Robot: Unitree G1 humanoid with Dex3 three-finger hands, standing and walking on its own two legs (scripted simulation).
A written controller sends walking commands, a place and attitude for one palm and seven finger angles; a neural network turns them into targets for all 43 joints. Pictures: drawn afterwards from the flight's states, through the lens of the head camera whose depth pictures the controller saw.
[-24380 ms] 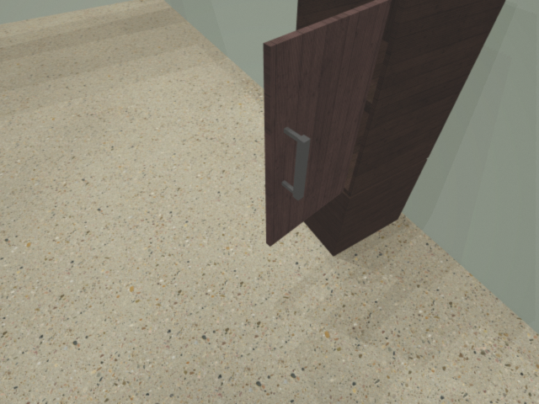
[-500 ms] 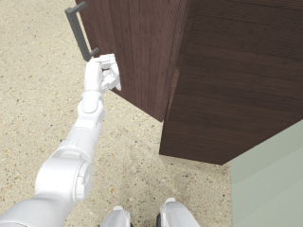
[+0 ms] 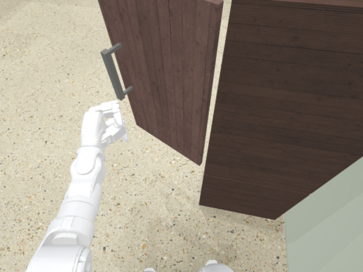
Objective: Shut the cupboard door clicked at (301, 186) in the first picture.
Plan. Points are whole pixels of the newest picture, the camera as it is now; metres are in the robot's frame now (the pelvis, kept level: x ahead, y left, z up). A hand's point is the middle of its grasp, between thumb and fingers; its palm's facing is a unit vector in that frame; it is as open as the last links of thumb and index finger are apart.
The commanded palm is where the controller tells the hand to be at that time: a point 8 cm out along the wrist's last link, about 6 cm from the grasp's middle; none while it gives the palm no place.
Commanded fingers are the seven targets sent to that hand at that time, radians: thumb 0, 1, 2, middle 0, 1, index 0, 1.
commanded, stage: draw the hand back to the body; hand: left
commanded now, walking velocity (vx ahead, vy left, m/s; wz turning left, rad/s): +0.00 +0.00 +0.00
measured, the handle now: (119, 73) +0.67 +0.17 +0.02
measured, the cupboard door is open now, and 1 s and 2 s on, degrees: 65 65 65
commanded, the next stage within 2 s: step back with the hand held close in 1.24 s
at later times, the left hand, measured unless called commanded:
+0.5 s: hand (43, 172) +0.28 +0.21 +0.15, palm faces +0.23 -0.94 -0.26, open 3.6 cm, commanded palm +0.24 +0.26 +0.17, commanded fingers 0.00 0.90 0.90 -0.67 -0.81 -0.67 -0.81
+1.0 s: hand out of the picture +0.19 +0.30 +0.20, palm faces +0.51 -0.75 -0.43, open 7.0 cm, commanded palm +0.14 +0.33 +0.22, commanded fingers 0.00 0.90 0.90 -0.20 -0.30 -0.20 -0.30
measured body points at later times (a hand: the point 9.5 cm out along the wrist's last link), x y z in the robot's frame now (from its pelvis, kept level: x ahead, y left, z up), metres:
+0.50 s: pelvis +0.02 +0.01 +0.04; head +0.00 -0.01 +0.49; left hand +0.26 +0.26 +0.16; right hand +0.23 -0.19 -0.03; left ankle -0.01 +0.11 -0.70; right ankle +0.01 -0.08 -0.70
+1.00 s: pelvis +0.01 +0.02 +0.05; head -0.01 -0.01 +0.49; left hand +0.15 +0.34 +0.23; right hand +0.20 -0.20 -0.05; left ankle -0.01 +0.11 -0.70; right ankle +0.01 -0.08 -0.70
